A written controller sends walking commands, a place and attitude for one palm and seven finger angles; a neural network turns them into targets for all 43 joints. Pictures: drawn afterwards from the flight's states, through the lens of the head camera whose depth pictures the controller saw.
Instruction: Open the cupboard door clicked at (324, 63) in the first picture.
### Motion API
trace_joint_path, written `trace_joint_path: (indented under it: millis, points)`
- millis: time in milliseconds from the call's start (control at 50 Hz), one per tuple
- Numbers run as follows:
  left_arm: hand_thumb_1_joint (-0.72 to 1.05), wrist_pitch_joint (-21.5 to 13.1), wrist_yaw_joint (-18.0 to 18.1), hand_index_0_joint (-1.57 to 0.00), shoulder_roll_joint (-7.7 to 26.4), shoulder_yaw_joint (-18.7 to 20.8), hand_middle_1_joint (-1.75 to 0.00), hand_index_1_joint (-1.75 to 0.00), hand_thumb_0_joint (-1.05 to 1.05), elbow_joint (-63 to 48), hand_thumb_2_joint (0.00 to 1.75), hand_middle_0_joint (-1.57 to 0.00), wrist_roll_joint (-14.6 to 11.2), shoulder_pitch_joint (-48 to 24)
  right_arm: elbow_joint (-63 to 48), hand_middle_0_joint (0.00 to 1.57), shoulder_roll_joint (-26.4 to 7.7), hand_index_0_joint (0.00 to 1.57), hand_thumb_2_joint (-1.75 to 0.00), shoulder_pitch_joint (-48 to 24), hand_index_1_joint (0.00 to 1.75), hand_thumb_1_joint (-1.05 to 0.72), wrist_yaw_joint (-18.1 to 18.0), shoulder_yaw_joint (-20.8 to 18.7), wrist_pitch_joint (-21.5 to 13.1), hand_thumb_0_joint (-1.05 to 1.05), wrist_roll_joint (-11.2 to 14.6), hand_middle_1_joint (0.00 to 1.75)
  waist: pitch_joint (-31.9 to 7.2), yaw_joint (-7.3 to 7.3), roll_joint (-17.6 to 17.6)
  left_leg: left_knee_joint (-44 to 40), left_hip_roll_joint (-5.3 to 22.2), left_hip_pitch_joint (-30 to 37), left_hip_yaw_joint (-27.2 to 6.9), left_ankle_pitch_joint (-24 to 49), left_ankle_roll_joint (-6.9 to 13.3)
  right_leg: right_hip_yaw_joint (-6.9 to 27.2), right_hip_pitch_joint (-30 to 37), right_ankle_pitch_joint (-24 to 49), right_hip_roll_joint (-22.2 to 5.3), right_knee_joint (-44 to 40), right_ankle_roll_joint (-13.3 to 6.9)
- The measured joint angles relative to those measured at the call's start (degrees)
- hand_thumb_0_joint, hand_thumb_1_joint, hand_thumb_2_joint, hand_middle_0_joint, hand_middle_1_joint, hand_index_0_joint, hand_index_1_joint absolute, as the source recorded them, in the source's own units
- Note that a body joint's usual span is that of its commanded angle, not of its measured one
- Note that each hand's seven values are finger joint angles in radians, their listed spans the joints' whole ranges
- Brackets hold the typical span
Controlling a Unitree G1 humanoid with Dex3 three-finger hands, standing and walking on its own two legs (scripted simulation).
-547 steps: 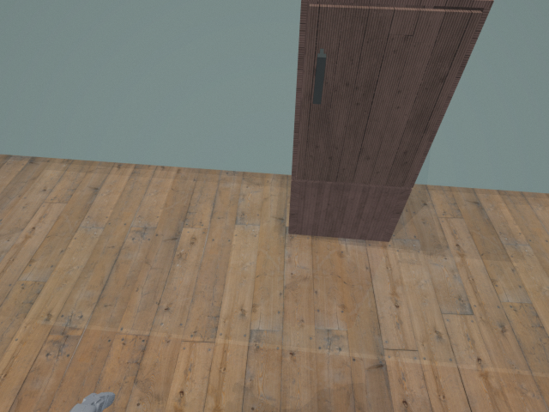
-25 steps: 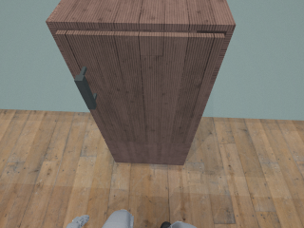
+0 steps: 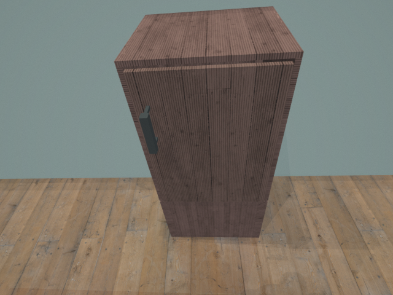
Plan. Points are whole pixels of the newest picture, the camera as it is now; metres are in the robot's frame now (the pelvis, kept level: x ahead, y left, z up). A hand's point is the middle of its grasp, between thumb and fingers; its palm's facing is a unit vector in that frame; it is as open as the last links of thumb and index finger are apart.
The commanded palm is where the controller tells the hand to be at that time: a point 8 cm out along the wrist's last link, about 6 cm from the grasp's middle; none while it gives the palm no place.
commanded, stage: come to a stop and stand still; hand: left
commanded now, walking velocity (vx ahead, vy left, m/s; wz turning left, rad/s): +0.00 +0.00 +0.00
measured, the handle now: (150, 129) +0.55 +0.18 +0.04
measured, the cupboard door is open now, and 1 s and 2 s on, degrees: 0 0 0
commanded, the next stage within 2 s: look again from close up in 0.38 s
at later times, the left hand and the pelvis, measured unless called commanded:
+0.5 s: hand out of the picture +0.01 +0.19 -0.15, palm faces +0.01 -0.97 -0.24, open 7.3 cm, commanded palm none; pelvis -0.03 +0.01 +0.01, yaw +1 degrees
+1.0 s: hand out of the picture +0.02 +0.16 -0.16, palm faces +0.03 -0.98 -0.21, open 7.3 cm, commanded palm none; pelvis +0.02 -0.01 +0.01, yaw +1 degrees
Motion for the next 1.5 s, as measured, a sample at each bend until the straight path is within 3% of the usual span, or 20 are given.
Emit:
trace_joint_path:
  millis: [60, 160, 300, 660, 1120, 1140, 1160, 1220, 1280, 1340, 1400, 1440, 1500]
  points:
    - [0.91, -1.0, -0.4, -0.20, -0.6, -0.2, -0.30, -0.30, 0.00, -0.3, 0.90, -0.20, 0.0, -0.3, 1.5, 0.20, -0.6, 0.20, -0.90, 0.5, 0.30, -0.94, 0.1, 0.4, 0.3, 0.00, 0.1, 0.30, 0.9, 0.33, -0.2, 2.0, -0.5, -2.3, 1.2, -0.3, 0.2, 1.7, 2.2, 3.4, 0.6, -4.1, -0.5]
    - [0.91, -2.1, -0.9, -0.20, -2.5, -1.5, -0.30, -0.30, 0.00, 0.2, 0.90, -0.20, -0.3, -1.2, 3.8, 0.20, -1.4, 0.20, -0.90, 2.1, 0.30, -0.93, 0.3, 0.6, -0.3, 0.01, 0.2, 0.30, 2.6, -1.37, 1.3, -0.2, 0.1, -3.1, 0.2, 2.2, 0.1, 0.8, 2.3, 6.0, 1.2, -7.6, -1.0]
    - [0.92, -2.4, -0.7, -0.20, -2.0, -1.4, -0.30, -0.30, 0.00, 1.2, 0.90, -0.20, -0.6, -2.9, 7.6, 0.20, -0.3, 0.20, -0.90, 6.2, 0.30, -0.92, 0.2, 1.3, -1.2, 0.01, 0.0, 0.30, 2.6, -2.45, -1.2, -3.8, 0.5, -2.2, -0.3, 4.9, 0.3, 0.7, 3.8, 7.5, 1.9, -12.1, -1.0]
    - [0.92, -3.0, -0.6, -0.20, -2.4, -1.7, -0.30, -0.30, 0.00, 4.3, 0.90, -0.20, -0.6, -1.9, 9.9, 0.20, 0.9, 0.20, -0.90, 3.8, 0.30, -0.91, -0.1, 1.9, -2.1, 0.01, 0.2, 0.30, 1.7, -1.83, -1.2, -5.1, 0.6, -1.0, -1.0, 4.7, -0.1, 0.5, 5.5, 10.0, 2.2, -14.5, -0.9]
    - [0.93, -4.9, 0.4, -0.20, -2.2, -2.1, -0.30, -0.30, 0.01, 6.8, 0.90, -0.20, -0.9, -2.9, 12.3, 0.20, 1.4, 0.20, -0.90, 1.3, 0.30, -0.91, -0.9, 2.4, -3.6, 0.01, 0.9, 0.30, 2.3, -1.30, -1.4, -6.5, 3.0, 3.1, -2.7, 1.4, -2.0, -1.1, 9.9, 6.4, 4.5, -16.0, -2.3]
    - [0.93, -1.7, 0.5, -0.20, -2.0, -1.4, -0.30, -0.30, 0.01, -1.9, 0.90, -0.20, -3.5, -0.4, 10.0, 0.20, 1.2, 0.20, -0.90, 2.0, 0.30, -0.91, -1.1, 2.7, -3.7, 0.01, 1.7, 0.30, 2.4, -1.35, -1.5, -5.5, 3.1, 2.6, -2.7, 0.8, -2.1, -1.2, 9.4, 6.2, 4.5, -15.3, -2.3]
    - [0.93, -1.1, 0.8, -0.21, -1.8, -0.6, -0.31, -0.31, 0.02, -12.3, 0.90, -0.20, -5.2, 2.5, 7.3, 0.20, 1.0, 0.20, -0.90, 3.2, 0.30, -0.91, -1.9, 3.1, -5.6, 0.01, 2.2, 0.30, 2.5, -1.06, -1.8, -5.3, 2.9, 2.6, -2.8, 0.6, -2.0, -1.2, 9.2, 5.7, 4.4, -14.5, -2.4]
    - [0.91, -5.1, 3.4, -0.21, -1.6, -0.2, -0.32, -0.32, 0.02, -33.2, 0.89, -0.20, -9.0, 5.1, 2.1, 0.20, -1.0, 0.20, -0.90, 4.8, 0.30, -0.91, -3.6, 2.7, -12.0, 0.01, 3.1, 0.30, 0.4, -1.22, -0.8, -3.8, 2.2, 1.1, -4.1, 0.0, -1.9, -2.4, 8.0, 4.1, 3.4, -12.5, -2.3]
    - [0.87, -12.1, 1.1, -0.21, -1.7, 2.2, -0.34, -0.34, 0.02, -41.7, 0.87, -0.20, -11.3, 0.9, -3.3, 0.20, -3.2, 0.20, -0.90, 2.3, 0.30, -0.91, -3.0, 1.6, -15.0, 0.02, 2.7, 0.30, -2.1, -2.74, -0.1, 0.9, 1.5, -4.0, -5.4, -1.5, -1.7, -3.9, 3.7, 2.4, 2.4, -8.5, -2.1]
    - [0.82, -22.5, -5.8, -0.21, -1.0, 5.7, -0.37, -0.37, 0.01, -44.1, 0.85, -0.21, -14.1, -1.6, -9.2, 0.20, -3.9, 0.20, -0.90, -1.8, 0.30, -0.91, -1.4, 0.5, -16.2, 0.02, 2.1, 0.30, -5.0, -2.98, -1.9, 7.5, 1.6, -11.3, -4.6, -4.1, -2.0, -3.3, -4.1, 0.1, 2.4, -1.8, -2.4]
    - [0.75, -31.9, -15.7, -0.21, -0.3, 7.5, -0.41, -0.41, 0.00, -45.1, 0.83, -0.21, -16.1, 0.7, -15.3, 0.20, -4.6, 0.20, -0.90, -5.2, 0.30, -0.91, 0.6, -0.7, -16.6, 0.02, 2.0, 0.30, -5.8, -2.80, -4.2, 14.5, 2.1, -17.3, -3.9, -7.3, -2.3, -3.0, -10.2, -2.5, 2.7, 4.9, -2.8]
    - [0.71, -34.7, -21.3, -0.21, 0.2, 7.7, -0.44, -0.44, 0.00, -44.6, 0.81, -0.21, -16.3, 3.8, -18.9, 0.20, -5.8, 0.20, -0.90, -6.8, 0.30, -0.91, 1.3, -1.4, -16.2, 0.02, 2.3, 0.30, -6.0, -2.37, -4.9, 18.8, 2.2, -20.7, -3.9, -9.2, -2.3, -3.2, -13.5, -4.1, 2.7, 8.7, -3.0]
    - [0.64, -33.7, -25.3, -0.22, 0.8, 7.7, -0.48, -0.48, 0.00, -44.4, 0.78, -0.22, -17.4, 8.4, -23.0, 0.20, -7.4, 0.20, -0.90, -8.0, 0.30, -0.91, 0.9, -2.3, -15.4, 0.01, 2.5, 0.30, -6.2, -0.92, -6.0, 24.5, 2.1, -26.1, -4.5, -11.1, -2.7, -3.9, -18.5, -6.1, 2.4, 13.8, -3.0]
